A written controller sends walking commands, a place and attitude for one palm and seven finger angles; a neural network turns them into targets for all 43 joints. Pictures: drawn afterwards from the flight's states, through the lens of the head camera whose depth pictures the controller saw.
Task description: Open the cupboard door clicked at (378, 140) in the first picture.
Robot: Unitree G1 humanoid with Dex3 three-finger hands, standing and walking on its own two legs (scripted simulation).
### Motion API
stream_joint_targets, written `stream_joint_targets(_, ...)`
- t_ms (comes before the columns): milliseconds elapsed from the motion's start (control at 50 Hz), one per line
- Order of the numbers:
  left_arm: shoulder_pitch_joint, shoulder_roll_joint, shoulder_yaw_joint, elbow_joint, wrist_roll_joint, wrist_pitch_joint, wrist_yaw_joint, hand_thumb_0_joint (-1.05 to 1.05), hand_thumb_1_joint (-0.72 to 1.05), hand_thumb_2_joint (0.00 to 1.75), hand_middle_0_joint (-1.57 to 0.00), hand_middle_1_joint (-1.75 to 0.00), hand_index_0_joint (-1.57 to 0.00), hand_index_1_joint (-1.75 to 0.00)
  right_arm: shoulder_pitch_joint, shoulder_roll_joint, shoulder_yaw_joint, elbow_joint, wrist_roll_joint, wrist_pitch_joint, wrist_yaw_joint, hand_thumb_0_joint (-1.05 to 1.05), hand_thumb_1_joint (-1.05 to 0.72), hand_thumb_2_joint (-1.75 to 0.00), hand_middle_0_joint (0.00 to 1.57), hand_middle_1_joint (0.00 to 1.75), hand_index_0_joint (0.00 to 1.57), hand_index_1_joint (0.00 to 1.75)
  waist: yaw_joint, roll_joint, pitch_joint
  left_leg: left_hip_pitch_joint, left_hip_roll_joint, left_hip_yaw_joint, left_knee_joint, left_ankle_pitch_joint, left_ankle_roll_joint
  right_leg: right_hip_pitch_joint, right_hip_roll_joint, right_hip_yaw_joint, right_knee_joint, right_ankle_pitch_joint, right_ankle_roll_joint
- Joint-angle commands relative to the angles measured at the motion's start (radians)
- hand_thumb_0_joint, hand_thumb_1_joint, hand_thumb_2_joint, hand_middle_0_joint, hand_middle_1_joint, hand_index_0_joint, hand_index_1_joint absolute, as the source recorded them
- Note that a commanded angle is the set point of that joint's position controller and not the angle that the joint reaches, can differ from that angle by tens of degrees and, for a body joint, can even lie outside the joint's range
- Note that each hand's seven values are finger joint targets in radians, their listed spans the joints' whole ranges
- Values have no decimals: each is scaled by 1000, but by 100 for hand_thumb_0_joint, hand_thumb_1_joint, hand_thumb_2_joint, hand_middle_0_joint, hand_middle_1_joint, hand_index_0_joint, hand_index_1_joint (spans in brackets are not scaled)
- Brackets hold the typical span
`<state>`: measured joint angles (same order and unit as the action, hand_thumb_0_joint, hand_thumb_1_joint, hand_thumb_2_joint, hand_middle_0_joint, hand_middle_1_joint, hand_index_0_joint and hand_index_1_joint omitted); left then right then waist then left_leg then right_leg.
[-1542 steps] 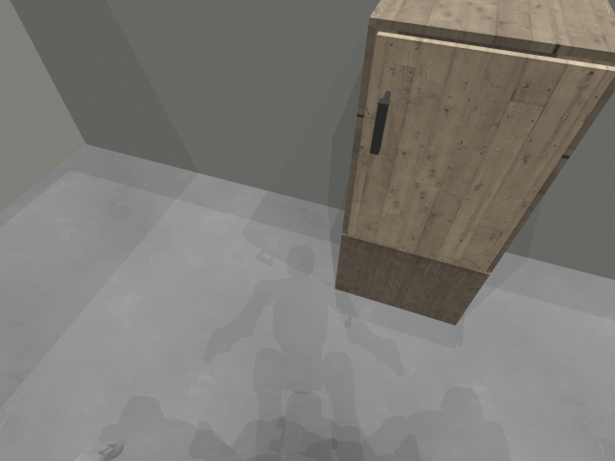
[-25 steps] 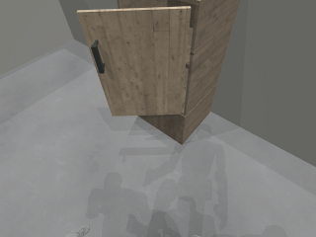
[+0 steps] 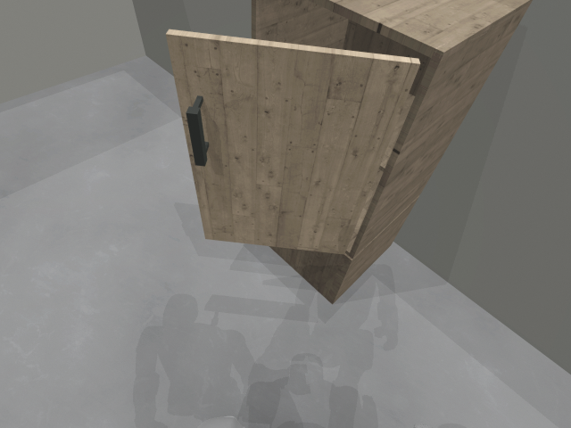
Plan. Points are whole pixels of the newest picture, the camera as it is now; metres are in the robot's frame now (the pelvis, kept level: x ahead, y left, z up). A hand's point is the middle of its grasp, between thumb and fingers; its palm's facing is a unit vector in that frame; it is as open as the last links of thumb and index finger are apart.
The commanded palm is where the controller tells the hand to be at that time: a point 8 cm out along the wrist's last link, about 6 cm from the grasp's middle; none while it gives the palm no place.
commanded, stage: come to a stop and stand still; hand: left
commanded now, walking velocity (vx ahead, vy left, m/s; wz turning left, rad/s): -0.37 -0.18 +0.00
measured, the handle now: (200, 131) +0.61 +0.22 +0.03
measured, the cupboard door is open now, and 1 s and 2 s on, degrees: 40 40 40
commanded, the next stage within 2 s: look again from close up in 1.30 s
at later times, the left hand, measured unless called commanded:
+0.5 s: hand out of the picture +0.12 +0.15 -0.15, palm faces -0.02 -0.96 -0.29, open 7.4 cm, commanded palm none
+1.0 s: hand out of the picture +0.02 +0.16 -0.17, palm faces +0.07 -0.98 -0.18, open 7.4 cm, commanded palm none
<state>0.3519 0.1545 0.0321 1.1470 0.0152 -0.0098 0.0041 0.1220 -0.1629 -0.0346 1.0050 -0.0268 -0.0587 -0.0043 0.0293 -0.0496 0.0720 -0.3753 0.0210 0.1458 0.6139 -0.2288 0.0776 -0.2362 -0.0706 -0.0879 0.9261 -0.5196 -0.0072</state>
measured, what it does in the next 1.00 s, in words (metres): steps on the spot: right foot, then left foot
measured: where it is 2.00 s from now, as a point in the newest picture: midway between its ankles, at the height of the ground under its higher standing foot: outside the picture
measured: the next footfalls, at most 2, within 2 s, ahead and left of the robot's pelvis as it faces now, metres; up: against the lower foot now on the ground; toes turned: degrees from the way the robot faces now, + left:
right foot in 0.42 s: +0.05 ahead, -0.15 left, +0.00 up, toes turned -4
left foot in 0.82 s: +0.05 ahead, +0.09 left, +0.00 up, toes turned +2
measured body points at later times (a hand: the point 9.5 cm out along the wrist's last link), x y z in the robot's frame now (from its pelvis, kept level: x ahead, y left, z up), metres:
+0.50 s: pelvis +0.04 -0.05 +0.01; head +0.08 -0.07 +0.45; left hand +0.13 +0.20 -0.13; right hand +0.05 -0.29 -0.16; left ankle +0.04 +0.08 -0.70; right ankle +0.01 -0.15 -0.73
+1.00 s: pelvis +0.02 -0.02 +0.02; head +0.04 -0.01 +0.47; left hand +0.02 +0.21 -0.15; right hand +0.08 -0.25 -0.13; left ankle +0.01 +0.09 -0.72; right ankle +0.01 -0.15 -0.72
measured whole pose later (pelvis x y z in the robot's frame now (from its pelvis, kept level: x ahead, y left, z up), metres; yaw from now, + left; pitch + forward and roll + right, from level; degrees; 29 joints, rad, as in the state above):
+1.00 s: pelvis +0.02 -0.02 +0.02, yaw +0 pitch +0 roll +0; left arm 0.26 0.18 0.02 1.10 0.02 0.03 0.02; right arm 0.19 -0.16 -0.01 1.07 -0.01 0.02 -0.03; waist 0.04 -0.03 0.04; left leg -0.18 0.01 0.04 0.45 -0.26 0.01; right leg -0.19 -0.05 -0.07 0.45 -0.25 0.02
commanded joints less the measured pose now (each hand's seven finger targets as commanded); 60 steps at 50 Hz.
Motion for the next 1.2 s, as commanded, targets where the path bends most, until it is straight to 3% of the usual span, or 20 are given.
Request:
stream_joint_targets(0,-38,38,10,-85,0,-23,6,0,90,90,-20,-30,-20,-30,158,-116,-12,1,2,5,-35,0,-90,-90,20,30,20,30,-38,117,-39,151,307,-304,-354,383,91,-243,-56,107,213,110,15)
stream_joint_targets(60,45,22,3,-54,-5,15,19,0,90,90,-20,-30,-20,-30,100,-109,5,6,11,6,-48,0,-90,-90,20,30,20,30,6,117,-117,152,269,-157,-306,707,67,-96,-35,85,28,147,46)
stream_joint_targets(220,-78,73,33,-151,5,62,25,0,90,90,-20,-30,-20,-30,127,-171,-41,13,3,63,-57,0,-90,-90,20,30,20,30,-35,199,-103,204,310,-195,-252,674,100,-163,22,66,-7,74,36)
stream_joint_targets(320,-105,73,30,-186,-2,49,28,0,90,90,-20,-30,-20,-30,134,-188,-55,9,-1,74,-48,0,-90,-90,20,30,20,30,-37,227,-141,248,292,-226,-202,654,86,-85,40,39,-221,100,18)
stream_joint_targets(360,-54,86,31,-175,-1,31,29,0,90,90,-20,-30,-20,-30,132,-181,-55,7,7,77,-38,0,-90,-90,20,30,20,30,-10,172,-171,229,238,-199,-136,538,37,37,44,21,-449,297,16)
stream_joint_targets(380,-43,127,34,-175,3,19,34,0,90,90,-20,-30,-20,-30,144,-154,-54,4,16,76,-31,0,-90,-90,20,30,20,30,-7,86,-183,175,181,-163,-72,370,-17,120,-17,82,-547,485,5)
stream_joint_targets(400,-57,195,42,-175,12,8,41,0,90,90,-20,-30,-20,-30,156,-97,-46,-12,24,78,-22,0,-90,-90,20,30,20,30,-25,-125,-171,30,68,-66,23,37,-85,185,-208,278,-553,748,-62)
stream_joint_targets(420,-67,227,36,-178,7,3,38,0,90,90,-20,-30,-20,-30,123,-84,-37,-26,24,92,-15,0,-90,-90,20,30,20,30,-6,-157,-132,-5,-12,-82,160,-334,-112,109,-343,324,-583,897,-162)
stream_joint_targets(460,-103,200,32,-168,6,-2,44,0,90,90,-20,-30,-20,-30,89,-81,-36,-18,16,113,-23,0,-90,-90,20,30,20,30,-15,-198,-111,-56,-3,-158,317,-368,-114,119,-297,302,-538,1072,-199)
stream_joint_targets(480,-130,188,28,-172,4,-2,44,0,90,90,-20,-30,-20,-30,104,-93,-36,-2,18,112,-23,0,-90,-90,20,30,20,30,-24,-160,-105,-77,-1,-163,360,-313,-122,157,-264,253,-522,1086,-189)
stream_joint_targets(560,-107,197,36,-173,3,-8,40,0,90,90,-20,-30,-20,-30,90,-87,-33,6,20,106,-9,0,-90,-90,20,30,20,30,-3,-109,-92,-75,-8,-145,300,-236,-139,194,-223,198,-527,1020,-142)
stream_joint_targets(640,-79,206,47,-157,10,-7,41,0,90,90,-20,-30,-20,-30,65,-76,-29,-6,21,98,-8,0,-90,-90,20,30,20,30,19,-122,-90,-38,-16,-125,159,-245,-140,209,-238,236,-540,926,-167)
stream_joint_targets(700,-94,215,48,-152,8,-2,39,0,90,90,-20,-30,-20,-30,98,-72,-25,-3,20,91,-10,0,-90,-90,20,30,20,30,-1,-122,-97,49,-27,-107,2,-176,-132,170,-217,229,-528,844,-154)
stream_joint_targets(740,-125,200,43,-146,3,0,35,0,90,90,-20,-30,-20,-30,144,-65,-23,20,19,82,-12,0,-90,-90,20,30,20,30,-31,-134,-89,212,-29,-90,-180,-12,-125,52,-174,199,-511,665,-100)
stream_joint_targets(780,-118,148,31,-152,-7,8,28,0,90,90,-20,-30,-20,-30,164,-128,-26,25,11,66,-16,0,-90,-90,20,30,20,30,-31,59,-105,312,101,-206,-230,187,-69,-50,-71,133,-458,417,-27)
stream_joint_targets(800,-98,115,24,-151,-6,14,27,0,90,90,-20,-30,-20,-30,136,-158,-25,13,8,66,-19,0,-90,-90,20,30,20,30,-11,122,-92,240,175,-264,-235,197,-26,-22,-29,92,-477,288,-1)
stream_joint_targets(820,-99,98,20,-149,-1,16,27,0,90,90,-20,-30,-20,-30,121,-167,-21,5,5,69,-21,0,-90,-90,20,30,20,30,-10,61,-64,150,180,-267,-248,96,-18,17,-11,81,-503,236,3)
stream_joint_targets(860,-117,101,15,-128,0,28,20,0,90,90,-20,-30,-20,-30,92,-150,-13,14,6,64,-26,0,-90,-90,20,30,20,30,-8,192,-28,93,149,-271,-336,-26,-26,55,-8,59,-487,256,10)
stream_joint_targets(1020,-62,103,-6,-58,-2,5,19,0,90,90,-20,-30,-20,-30,147,-113,4,52,17,47,-34,0,-90,-90,20,30,20,30,-24,41,-50,208,88,-186,-281,108,-58,58,-41,109,-569,385,-4)
stream_joint_targets(1180,-28,82,-14,-33,-4,4,25,0,90,90,-20,-30,-20,-30,188,-95,13,88,16,38,-40,0,-90,-90,20,30,20,30,-22,49,-17,206,86,-185,-293,162,-57,72,-40,106,-568,403,-2)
